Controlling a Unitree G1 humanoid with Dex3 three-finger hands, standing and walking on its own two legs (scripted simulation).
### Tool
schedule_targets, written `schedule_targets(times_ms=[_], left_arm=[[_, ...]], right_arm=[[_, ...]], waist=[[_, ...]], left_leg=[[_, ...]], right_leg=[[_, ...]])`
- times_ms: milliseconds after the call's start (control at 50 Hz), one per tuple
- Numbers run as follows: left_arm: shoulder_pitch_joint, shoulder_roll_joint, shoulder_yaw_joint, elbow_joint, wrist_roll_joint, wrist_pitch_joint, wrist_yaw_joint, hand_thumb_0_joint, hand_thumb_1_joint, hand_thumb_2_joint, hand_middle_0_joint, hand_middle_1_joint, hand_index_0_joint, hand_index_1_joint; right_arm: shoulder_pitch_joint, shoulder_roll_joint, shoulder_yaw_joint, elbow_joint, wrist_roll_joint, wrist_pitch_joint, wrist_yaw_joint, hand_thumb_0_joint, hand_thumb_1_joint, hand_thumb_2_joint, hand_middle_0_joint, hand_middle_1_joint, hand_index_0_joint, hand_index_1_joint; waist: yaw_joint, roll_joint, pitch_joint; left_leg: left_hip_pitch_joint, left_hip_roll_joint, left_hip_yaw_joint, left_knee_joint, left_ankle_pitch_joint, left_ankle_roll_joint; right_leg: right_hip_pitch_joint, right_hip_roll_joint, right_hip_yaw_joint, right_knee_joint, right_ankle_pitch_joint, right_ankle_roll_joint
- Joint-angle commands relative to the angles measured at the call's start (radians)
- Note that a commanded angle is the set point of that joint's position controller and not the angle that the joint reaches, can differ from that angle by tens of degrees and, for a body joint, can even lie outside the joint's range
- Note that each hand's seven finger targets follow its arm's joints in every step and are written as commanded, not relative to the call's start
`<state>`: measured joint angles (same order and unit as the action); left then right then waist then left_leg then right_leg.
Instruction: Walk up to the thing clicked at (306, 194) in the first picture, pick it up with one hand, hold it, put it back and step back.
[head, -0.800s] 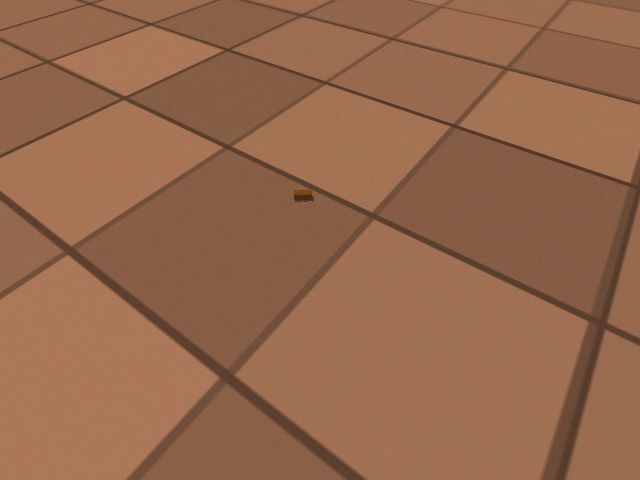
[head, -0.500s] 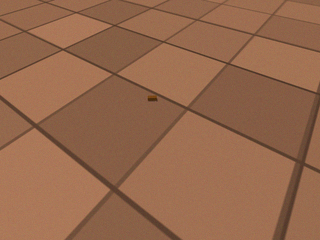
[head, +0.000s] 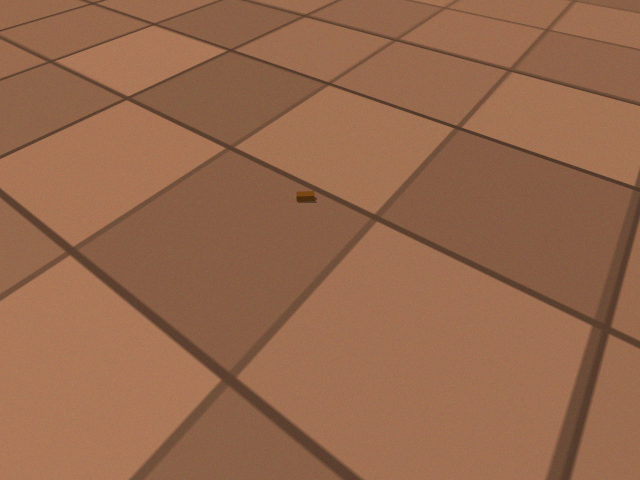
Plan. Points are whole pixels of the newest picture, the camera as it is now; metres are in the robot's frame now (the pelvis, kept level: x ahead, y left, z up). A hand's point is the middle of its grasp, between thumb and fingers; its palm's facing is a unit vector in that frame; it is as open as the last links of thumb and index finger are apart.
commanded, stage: stand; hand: left
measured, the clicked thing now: (305, 196) +1.47 +0.10 -0.77
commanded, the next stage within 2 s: walk up in 0.32 s
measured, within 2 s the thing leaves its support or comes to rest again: neither
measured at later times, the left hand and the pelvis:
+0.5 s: hand out of the picture +0.10 +0.26 -0.15, palm faces -0.04 -0.93 -0.36, open 7.4 cm; pelvis +0.02 -0.02 -0.01, yaw -1 degrees
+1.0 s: hand (206, 444) +0.22 +0.19 -0.15, palm faces +0.03 -0.94 -0.35, open 7.4 cm; pelvis +0.21 -0.09 -0.01, yaw +1 degrees
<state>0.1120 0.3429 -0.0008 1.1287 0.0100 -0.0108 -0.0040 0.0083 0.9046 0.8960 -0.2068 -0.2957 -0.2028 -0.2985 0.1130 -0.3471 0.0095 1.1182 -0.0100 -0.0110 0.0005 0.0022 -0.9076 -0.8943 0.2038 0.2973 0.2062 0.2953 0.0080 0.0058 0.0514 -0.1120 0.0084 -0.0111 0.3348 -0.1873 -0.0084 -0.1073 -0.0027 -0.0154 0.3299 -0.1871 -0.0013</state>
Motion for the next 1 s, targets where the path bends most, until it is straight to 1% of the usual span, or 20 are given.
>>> schedule_targets(times_ms=[0,280,300,320,360,380,400,480,520,580,600,620,640,660,680,700,740,820,920,980], left_arm=[[-0.034,0.214,0.039,-0.062,-0.002,-0.022,0.013,0.0,0.9,0.9,-0.2,-0.3,-0.2,-0.3],[-0.034,0.213,0.039,-0.06,0.0,-0.021,0.013,0.0,0.9,0.9,-0.2,-0.3,-0.2,-0.3],[0.016,0.313,0.112,-0.131,0.023,-0.032,-0.023,0.0,0.9,0.9,-0.2,-0.3,-0.2,-0.3],[-0.004,0.307,0.116,-0.133,0.033,-0.031,-0.034,0.0,0.9,0.9,-0.2,-0.3,-0.2,-0.3],[-0.109,0.243,0.112,-0.19,0.035,-0.03,-0.051,0.0,0.9,0.9,-0.2,-0.3,-0.2,-0.3],[-0.139,0.238,0.113,-0.219,0.036,-0.03,-0.054,0.0,0.9,0.9,-0.2,-0.3,-0.2,-0.3],[-0.151,0.252,0.112,-0.233,0.034,-0.036,-0.058,0.0,0.9,0.9,-0.2,-0.3,-0.2,-0.3],[-0.025,0.268,0.117,-0.239,0.024,-0.04,-0.09,0.0,0.9,0.9,-0.2,-0.3,-0.2,-0.3],[-0.007,0.262,0.125,-0.229,0.026,-0.042,-0.097,0.0,0.9,0.9,-0.2,-0.3,-0.2,-0.3],[0.249,0.29,0.152,-0.146,0.027,-0.054,-0.076,0.0,0.9,0.9,-0.2,-0.3,-0.2,-0.3],[0.364,0.357,0.176,-0.123,0.034,-0.064,-0.059,0.0,0.9,0.9,-0.2,-0.3,-0.2,-0.3],[0.405,0.448,0.196,-0.158,0.041,-0.072,-0.043,0.0,0.9,0.9,-0.2,-0.3,-0.2,-0.3],[0.276,0.467,0.178,-0.207,0.031,-0.073,-0.046,0.0,0.9,0.9,-0.2,-0.3,-0.2,-0.3],[0.158,0.451,0.169,-0.25,0.016,-0.074,-0.046,0.0,0.9,0.9,-0.2,-0.3,-0.2,-0.3],[0.105,0.399,0.158,-0.257,0.006,-0.077,-0.042,0.0,0.9,0.9,-0.2,-0.3,-0.2,-0.3],[0.084,0.367,0.151,-0.268,0.005,-0.08,-0.038,0.0,0.9,0.9,-0.2,-0.3,-0.2,-0.3],[0.092,0.341,0.142,-0.264,0.001,-0.089,-0.039,0.0,0.9,0.9,-0.2,-0.3,-0.2,-0.3],[0.11,0.347,0.147,-0.287,0.002,-0.1,-0.037,0.0,0.9,0.9,-0.2,-0.3,-0.2,-0.3],[0.204,0.332,0.143,-0.29,0.006,-0.097,-0.045,0.0,0.9,0.9,-0.2,-0.3,-0.2,-0.3],[0.216,0.341,0.133,-0.301,0.003,-0.085,-0.045,0.0,0.9,0.9,-0.2,-0.3,-0.2,-0.3]], right_arm=[[-0.033,-0.21,-0.037,-0.056,0.003,-0.022,-0.012,0.0,-0.9,-0.9,0.2,0.3,0.2,0.3],[-0.027,-0.212,-0.037,-0.053,0.002,-0.024,-0.011,0.0,-0.9,-0.9,0.2,0.3,0.2,0.3],[0.044,-0.314,-0.107,-0.106,-0.015,-0.045,0.011,0.0,-0.9,-0.9,0.2,0.3,0.2,0.3],[0.079,-0.336,-0.122,-0.091,-0.024,-0.05,0.02,0.0,-0.9,-0.9,0.2,0.3,0.2,0.3],[0.118,-0.348,-0.146,-0.107,-0.026,-0.054,0.027,0.0,-0.9,-0.9,0.2,0.3,0.2,0.3],[0.145,-0.363,-0.159,-0.12,-0.031,-0.063,0.028,0.0,-0.9,-0.9,0.2,0.3,0.2,0.3],[0.17,-0.36,-0.162,-0.128,-0.029,-0.072,0.024,0.0,-0.9,-0.9,0.2,0.3,0.2,0.3],[0.039,-0.356,-0.165,-0.211,-0.03,-0.077,0.033,0.0,-0.9,-0.9,0.2,0.3,0.2,0.3],[0.019,-0.338,-0.158,-0.228,-0.035,-0.073,0.041,0.0,-0.9,-0.9,0.2,0.3,0.2,0.3],[-0.034,-0.289,-0.143,-0.25,-0.034,-0.059,0.042,0.0,-0.9,-0.9,0.2,0.3,0.2,0.3],[0.013,-0.218,-0.12,-0.255,-0.039,-0.056,0.041,0.0,-0.9,-0.9,0.2,0.3,0.2,0.3],[0.022,-0.165,-0.096,-0.285,-0.019,-0.055,0.042,0.0,-0.9,-0.9,0.2,0.3,0.2,0.3],[0.007,-0.264,-0.124,-0.278,-0.018,-0.046,0.036,0.0,-0.9,-0.9,0.2,0.3,0.2,0.3],[0.04,-0.317,-0.138,-0.248,-0.011,-0.049,0.038,0.0,-0.9,-0.9,0.2,0.3,0.2,0.3],[0.091,-0.324,-0.139,-0.211,-0.002,-0.05,0.045,0.0,-0.9,-0.9,0.2,0.3,0.2,0.3],[0.137,-0.319,-0.136,-0.19,0.006,-0.051,0.049,0.0,-0.9,-0.9,0.2,0.3,0.2,0.3],[0.201,-0.293,-0.134,-0.166,0.002,-0.047,0.061,0.0,-0.9,-0.9,0.2,0.3,0.2,0.3],[0.131,-0.277,-0.136,-0.223,-0.011,-0.042,0.083,0.0,-0.9,-0.9,0.2,0.3,0.2,0.3],[-0.008,-0.237,-0.125,-0.292,-0.022,-0.057,0.093,0.0,-0.9,-0.9,0.2,0.3,0.2,0.3],[-0.01,-0.233,-0.13,-0.306,-0.019,-0.067,0.083,0.0,-0.9,-0.9,0.2,0.3,0.2,0.3]], waist=[[-0.004,0.0,-0.075],[-0.005,0.007,-0.079],[-0.009,-0.021,-0.189],[-0.024,0.015,-0.114],[-0.072,0.108,0.062],[-0.094,0.144,0.12],[-0.098,0.077,0.101],[-0.018,0.191,0.018],[-0.01,0.185,0.022],[0.122,0.013,-0.063],[0.171,-0.235,-0.114],[0.189,-0.421,-0.083],[0.128,-0.251,-0.001],[0.063,-0.135,0.072],[0.021,-0.108,0.08],[0.003,-0.119,0.066],[-0.01,-0.134,0.048],[0.003,-0.128,0.094],[0.066,-0.07,0.071],[0.055,-0.094,0.025]], left_leg=[[0.008,0.119,-0.093,-0.049,0.155,0.035],[-0.005,0.12,-0.098,-0.059,0.162,0.033],[0.028,0.098,-0.124,0.017,-0.378,0.109],[0.003,0.134,-0.189,-0.012,-0.564,0.135],[0.052,0.276,-0.377,-0.142,-0.625,0.213],[0.098,0.372,-0.482,-0.201,-0.556,0.27],[0.132,0.384,-0.498,-0.209,-0.509,0.28],[0.053,0.303,-0.284,-0.206,-0.447,0.229],[-0.07,0.231,-0.163,-0.159,-0.351,0.189],[-0.333,0.126,-0.008,0.181,-0.323,0.129],[-0.513,0.023,0.079,0.486,-0.419,0.105],[-0.668,-0.1,-0.006,0.772,-0.448,0.058],[-0.594,-0.031,-0.13,0.83,-0.359,0.05],[-0.582,0.029,-0.15,0.83,-0.272,0.048],[-0.564,0.05,-0.144,0.811,-0.2,0.046],[-0.513,0.059,-0.138,0.775,-0.15,0.044],[-0.438,0.056,-0.117,0.714,-0.089,0.029],[-0.483,0.081,-0.076,0.534,-0.045,-0.006],[-0.412,0.088,0.035,0.275,0.053,0.009],[-0.275,0.06,0.085,0.226,0.037,0.028]], right_leg=[[0.017,-0.127,0.097,-0.051,0.14,-0.024],[0.038,-0.131,0.093,-0.047,0.144,-0.023],[0.014,-0.07,0.089,0.056,-0.347,-0.06],[-0.13,-0.069,0.098,0.126,-0.493,-0.069],[-0.449,-0.016,0.014,0.345,-0.33,-0.04],[-0.59,-0.042,0.047,0.478,-0.304,-0.026],[-0.618,-0.071,0.117,0.504,-0.286,-0.026],[-0.443,-0.111,0.061,0.408,-0.243,-0.005],[-0.27,-0.074,0.008,0.312,-0.173,-0.001],[0.203,-0.019,-0.062,0.184,-0.012,-0.003],[0.385,-0.046,0.012,0.115,-0.205,-0.019],[0.291,-0.32,0.542,-0.149,-0.662,-0.081],[0.062,-0.444,0.746,-0.266,-0.834,-0.187],[-0.023,-0.427,0.668,-0.251,-0.78,-0.209],[-0.039,-0.357,0.531,-0.23,-0.66,-0.18],[-0.056,-0.307,0.428,-0.214,-0.563,-0.152],[-0.098,-0.273,0.286,-0.205,-0.415,-0.155],[-0.075,-0.279,0.2,-0.23,-0.357,-0.204],[0.023,-0.222,0.075,-0.139,-0.106,-0.175],[0.011,-0.239,0.059,-0.035,0.08,-0.181]])
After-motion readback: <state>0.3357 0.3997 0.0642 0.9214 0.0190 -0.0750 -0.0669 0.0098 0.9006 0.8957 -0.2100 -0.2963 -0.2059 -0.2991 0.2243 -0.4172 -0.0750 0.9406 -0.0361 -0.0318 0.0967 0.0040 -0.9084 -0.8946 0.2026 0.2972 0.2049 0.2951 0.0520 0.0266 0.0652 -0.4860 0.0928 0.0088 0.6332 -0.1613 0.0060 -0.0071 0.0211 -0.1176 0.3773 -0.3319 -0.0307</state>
